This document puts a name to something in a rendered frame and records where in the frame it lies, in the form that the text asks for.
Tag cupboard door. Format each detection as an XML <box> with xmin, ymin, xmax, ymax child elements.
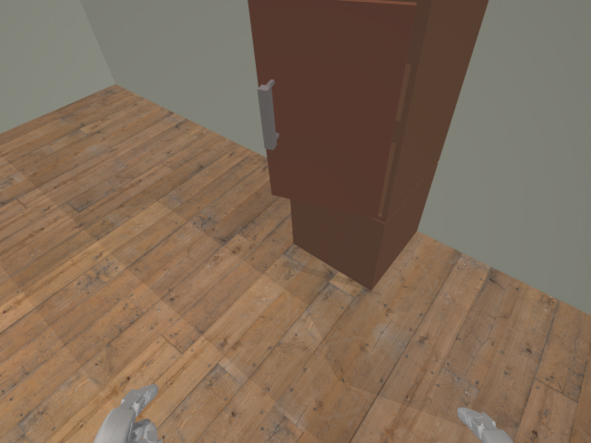
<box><xmin>247</xmin><ymin>0</ymin><xmax>417</xmax><ymax>219</ymax></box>

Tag robot right hand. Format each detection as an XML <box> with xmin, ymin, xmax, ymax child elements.
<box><xmin>457</xmin><ymin>407</ymin><xmax>513</xmax><ymax>443</ymax></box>

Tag robot left hand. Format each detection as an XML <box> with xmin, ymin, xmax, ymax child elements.
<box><xmin>93</xmin><ymin>384</ymin><xmax>163</xmax><ymax>443</ymax></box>

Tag handle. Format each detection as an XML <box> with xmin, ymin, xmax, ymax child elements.
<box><xmin>258</xmin><ymin>79</ymin><xmax>279</xmax><ymax>150</ymax></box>

